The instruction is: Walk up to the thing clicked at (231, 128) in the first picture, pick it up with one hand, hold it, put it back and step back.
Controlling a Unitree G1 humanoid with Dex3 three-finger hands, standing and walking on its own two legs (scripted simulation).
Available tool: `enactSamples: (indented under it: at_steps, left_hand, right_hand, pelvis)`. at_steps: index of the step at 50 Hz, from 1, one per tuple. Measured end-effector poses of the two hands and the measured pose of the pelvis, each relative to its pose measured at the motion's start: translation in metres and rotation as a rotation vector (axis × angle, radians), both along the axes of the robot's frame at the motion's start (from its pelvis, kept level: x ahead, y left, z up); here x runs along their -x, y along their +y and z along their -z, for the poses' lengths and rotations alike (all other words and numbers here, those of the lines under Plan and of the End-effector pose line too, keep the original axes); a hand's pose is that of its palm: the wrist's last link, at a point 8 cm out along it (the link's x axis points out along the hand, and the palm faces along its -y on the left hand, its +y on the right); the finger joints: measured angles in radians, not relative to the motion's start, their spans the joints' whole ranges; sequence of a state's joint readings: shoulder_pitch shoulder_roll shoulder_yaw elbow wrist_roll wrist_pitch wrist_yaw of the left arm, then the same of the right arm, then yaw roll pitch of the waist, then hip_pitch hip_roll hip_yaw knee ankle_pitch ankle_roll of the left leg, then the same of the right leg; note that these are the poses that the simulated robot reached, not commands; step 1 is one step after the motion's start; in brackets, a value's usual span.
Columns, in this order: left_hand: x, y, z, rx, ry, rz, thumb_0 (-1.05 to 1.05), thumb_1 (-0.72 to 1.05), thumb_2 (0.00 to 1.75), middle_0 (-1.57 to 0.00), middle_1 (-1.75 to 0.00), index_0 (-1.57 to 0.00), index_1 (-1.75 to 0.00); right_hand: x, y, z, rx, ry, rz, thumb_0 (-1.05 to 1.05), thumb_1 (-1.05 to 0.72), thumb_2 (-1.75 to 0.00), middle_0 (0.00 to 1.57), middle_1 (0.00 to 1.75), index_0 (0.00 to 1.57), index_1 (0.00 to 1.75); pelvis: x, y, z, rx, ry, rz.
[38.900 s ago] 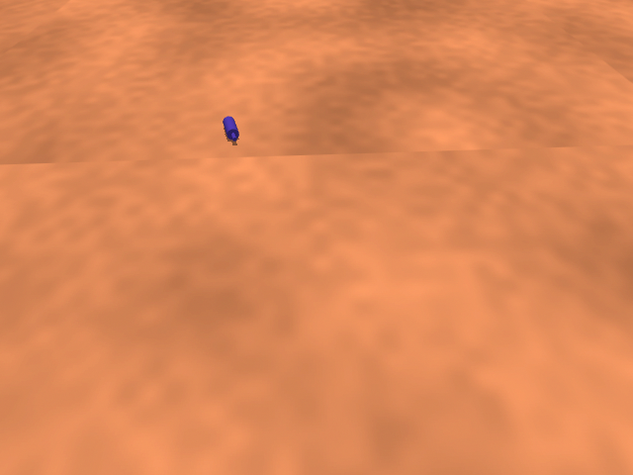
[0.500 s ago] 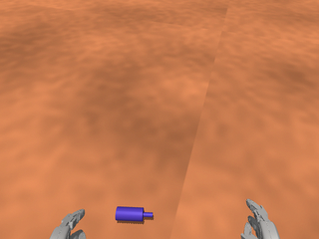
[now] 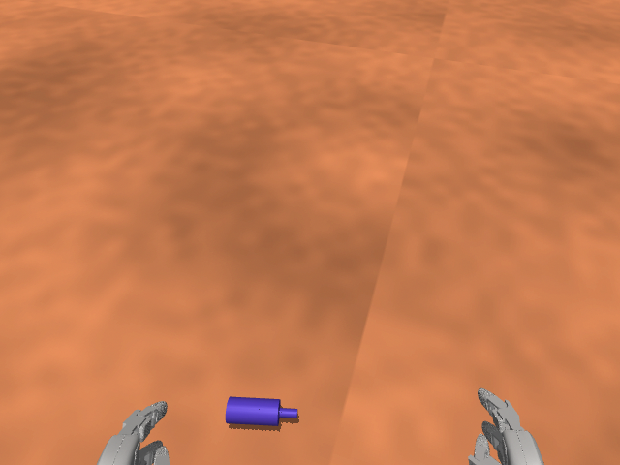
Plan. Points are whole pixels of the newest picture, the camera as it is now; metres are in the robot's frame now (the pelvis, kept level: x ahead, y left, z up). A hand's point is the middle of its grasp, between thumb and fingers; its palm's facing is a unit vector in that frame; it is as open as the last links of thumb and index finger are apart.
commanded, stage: stand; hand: left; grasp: from above
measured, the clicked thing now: (262, 411) +0.43 +0.14 -0.68
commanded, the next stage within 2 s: none
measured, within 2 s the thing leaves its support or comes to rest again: neither
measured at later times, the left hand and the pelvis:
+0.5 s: hand out of the picture +0.05 +0.24 -0.11, palm faces +0.04 -0.95 -0.30, open 7.4 cm; pelvis +0.00 +0.01 +0.06, yaw +0 degrees
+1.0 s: hand out of the picture +0.04 +0.23 -0.10, palm faces +0.02 -0.95 -0.32, open 7.4 cm; pelvis -0.01 +0.00 +0.07, yaw +0 degrees
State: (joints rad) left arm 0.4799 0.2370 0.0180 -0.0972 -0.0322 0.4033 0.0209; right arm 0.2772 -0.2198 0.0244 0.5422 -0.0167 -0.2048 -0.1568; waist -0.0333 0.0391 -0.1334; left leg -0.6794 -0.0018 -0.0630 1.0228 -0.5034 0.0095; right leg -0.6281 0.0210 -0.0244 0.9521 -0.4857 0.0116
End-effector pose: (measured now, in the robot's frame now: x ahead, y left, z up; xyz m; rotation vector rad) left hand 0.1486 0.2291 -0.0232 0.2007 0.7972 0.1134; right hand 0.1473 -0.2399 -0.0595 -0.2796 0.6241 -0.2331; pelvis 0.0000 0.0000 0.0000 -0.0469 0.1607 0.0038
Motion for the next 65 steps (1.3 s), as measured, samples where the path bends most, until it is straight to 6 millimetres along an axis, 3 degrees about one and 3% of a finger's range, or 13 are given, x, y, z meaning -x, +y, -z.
enactSamples:
  at_steps: [5, 13, 22, 30, 45, 65]
  left_hand:
    - [0.002, 0.019, 0.026, -0.086, 0.034, 0.022, 0.01, 0.9, 0.9, -0.2, -0.3, -0.2, -0.3]
    - [0.045, 0.047, 0.045, -0.105, 0.218, -0.055, 0.01, 0.9, 0.9, -0.2, -0.3, -0.2, -0.3]
    - [0.095, 0.053, 0.05, -0.072, 0.389, -0.117, 0.01, 0.9, 0.9, -0.2, -0.3, -0.2, -0.3]
    - [0.117, 0.052, 0.046, -0.067, 0.466, -0.136, 0.0, 0.9, 0.9, -0.2, -0.3, -0.2, -0.3]
    - [0.12, 0.051, 0.038, -0.093, 0.481, -0.138, 0.0, 0.9, 0.9, -0.2, -0.3, -0.2, -0.3]
    - [0.093, 0.041, 0.034, -0.091, 0.448, -0.112, 0.0, 0.9, 0.9, -0.2, -0.3, -0.2, -0.3]
  right_hand:
    - [0.014, -0.011, 0.016, 0.02, 0.269, -0.11, 0.01, -0.9, -0.9, 0.21, 0.3, 0.2, 0.3]
    - [0.049, -0.031, 0.01, -0.006, 0.424, -0.011, 0.01, -0.9, -0.9, 0.21, 0.3, 0.21, 0.3]
    - [0.084, -0.026, 0.005, -0.029, 0.544, 0.052, 0.01, -0.9, -0.9, 0.2, 0.3, 0.2, 0.3]
    - [0.096, -0.019, 0.006, -0.066, 0.586, 0.069, 0.01, -0.9, -0.9, 0.21, 0.3, 0.2, 0.3]
    - [0.1, -0.035, 0.005, -0.069, 0.61, 0.077, 0.01, -0.9, -0.9, 0.21, 0.3, 0.2, 0.3]
    - [0.097, -0.053, 0.002, -0.051, 0.616, 0.08, 0.01, -0.9, -0.9, 0.2, 0.3, 0.2, 0.3]
  pelvis:
    - [0.008, -0.001, -0.015, -0.035, -0.092, 0.008]
    - [0.006, 0.002, -0.035, -0.044, -0.154, 0.008]
    - [0.003, 0.009, -0.053, -0.04, -0.203, 0.007]
    - [0.005, 0.01, -0.062, -0.048, -0.227, 0.008]
    - [0.009, 0.001, -0.066, -0.047, -0.231, 0.003]
    - [0.005, -0.01, -0.068, -0.047, -0.226, 0.009]
